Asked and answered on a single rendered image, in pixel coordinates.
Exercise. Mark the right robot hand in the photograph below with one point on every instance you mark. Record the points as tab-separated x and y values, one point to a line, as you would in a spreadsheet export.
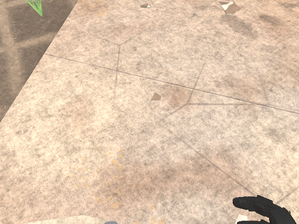
265	208

